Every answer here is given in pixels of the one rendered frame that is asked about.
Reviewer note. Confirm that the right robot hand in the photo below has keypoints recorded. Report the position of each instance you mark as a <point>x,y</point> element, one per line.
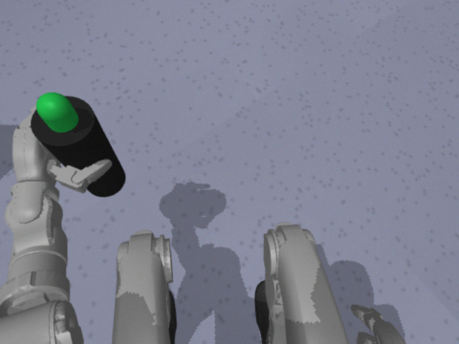
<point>384,332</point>

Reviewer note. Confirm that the right robot foot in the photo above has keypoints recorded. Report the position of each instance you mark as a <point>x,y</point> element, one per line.
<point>262,312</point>

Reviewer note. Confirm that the left robot hand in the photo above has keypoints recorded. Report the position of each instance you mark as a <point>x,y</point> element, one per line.
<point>33,161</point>

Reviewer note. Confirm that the bottle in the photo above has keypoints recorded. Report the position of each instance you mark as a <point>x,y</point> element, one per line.
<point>69,129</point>

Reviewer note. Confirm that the left robot arm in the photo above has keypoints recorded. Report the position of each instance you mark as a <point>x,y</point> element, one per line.
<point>35,303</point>

